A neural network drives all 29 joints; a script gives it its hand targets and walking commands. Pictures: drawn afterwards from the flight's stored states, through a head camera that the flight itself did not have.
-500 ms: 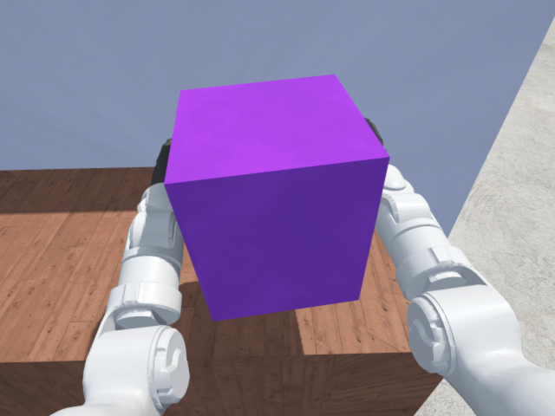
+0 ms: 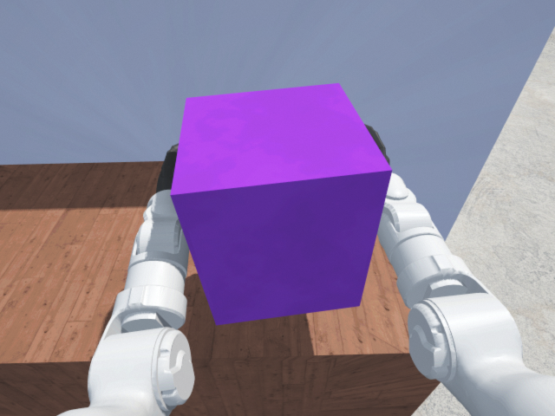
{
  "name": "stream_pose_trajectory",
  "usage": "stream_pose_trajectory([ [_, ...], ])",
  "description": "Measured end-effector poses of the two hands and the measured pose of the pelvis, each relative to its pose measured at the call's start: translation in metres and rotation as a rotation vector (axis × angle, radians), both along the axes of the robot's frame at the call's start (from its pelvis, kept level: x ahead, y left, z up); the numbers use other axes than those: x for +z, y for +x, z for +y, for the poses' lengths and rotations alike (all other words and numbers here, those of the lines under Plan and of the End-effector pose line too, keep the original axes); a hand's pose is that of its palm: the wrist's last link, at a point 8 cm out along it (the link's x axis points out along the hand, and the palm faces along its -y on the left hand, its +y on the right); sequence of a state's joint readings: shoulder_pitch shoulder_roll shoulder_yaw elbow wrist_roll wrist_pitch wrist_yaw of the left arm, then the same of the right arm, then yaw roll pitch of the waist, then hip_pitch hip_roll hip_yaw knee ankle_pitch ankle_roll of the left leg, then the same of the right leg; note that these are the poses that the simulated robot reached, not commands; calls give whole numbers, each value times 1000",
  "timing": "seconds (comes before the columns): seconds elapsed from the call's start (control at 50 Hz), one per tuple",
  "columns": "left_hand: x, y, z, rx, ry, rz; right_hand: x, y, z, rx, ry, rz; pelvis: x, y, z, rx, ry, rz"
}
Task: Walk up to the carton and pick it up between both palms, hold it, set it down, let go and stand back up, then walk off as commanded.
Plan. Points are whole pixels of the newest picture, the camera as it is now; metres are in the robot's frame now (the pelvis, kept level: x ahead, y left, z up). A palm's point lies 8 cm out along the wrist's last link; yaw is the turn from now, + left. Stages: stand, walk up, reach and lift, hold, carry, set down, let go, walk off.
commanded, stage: set down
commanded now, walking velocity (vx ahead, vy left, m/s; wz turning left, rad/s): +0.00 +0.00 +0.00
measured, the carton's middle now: (276, 206) +0.37 +0.02 +0.15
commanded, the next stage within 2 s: none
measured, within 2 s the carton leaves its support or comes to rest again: neither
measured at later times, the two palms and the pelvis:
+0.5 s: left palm (183, 199) +0.41 +0.16 +0.13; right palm (376, 184) +0.43 -0.14 +0.14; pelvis +0.01 -0.01 +0.00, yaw +0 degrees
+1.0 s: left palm (184, 210) +0.42 +0.17 +0.10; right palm (371, 197) +0.43 -0.13 +0.11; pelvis +0.02 -0.01 +0.00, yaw +0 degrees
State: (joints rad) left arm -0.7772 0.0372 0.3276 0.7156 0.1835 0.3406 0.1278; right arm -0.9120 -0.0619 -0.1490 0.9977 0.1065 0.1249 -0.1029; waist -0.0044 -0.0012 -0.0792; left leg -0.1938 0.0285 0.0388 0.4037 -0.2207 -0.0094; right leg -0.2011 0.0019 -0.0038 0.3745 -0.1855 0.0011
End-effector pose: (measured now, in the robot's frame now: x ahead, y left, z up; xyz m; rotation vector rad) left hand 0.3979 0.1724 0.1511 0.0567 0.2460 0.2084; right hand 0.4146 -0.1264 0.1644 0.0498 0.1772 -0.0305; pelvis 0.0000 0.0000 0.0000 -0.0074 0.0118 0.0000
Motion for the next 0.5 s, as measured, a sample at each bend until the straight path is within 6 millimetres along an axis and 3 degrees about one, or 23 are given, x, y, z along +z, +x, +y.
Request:
stream_pose_trajectory([
  [0.5, -26, 17, -9, -5, -28, 27, -28, 14, -10, 2, -17, 29, 1, 13, -5, 0, 6, 30],
])
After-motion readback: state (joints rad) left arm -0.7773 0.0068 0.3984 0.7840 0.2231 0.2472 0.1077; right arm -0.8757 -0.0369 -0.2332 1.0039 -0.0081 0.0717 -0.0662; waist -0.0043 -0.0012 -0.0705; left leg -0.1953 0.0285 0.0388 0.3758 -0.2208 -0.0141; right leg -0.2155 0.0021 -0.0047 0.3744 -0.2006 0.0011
